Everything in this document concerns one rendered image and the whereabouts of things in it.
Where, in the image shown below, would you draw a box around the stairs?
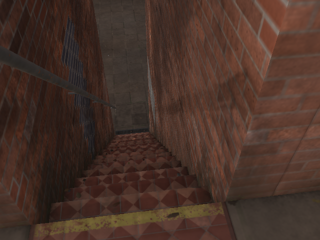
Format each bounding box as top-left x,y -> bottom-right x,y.
49,132 -> 212,223

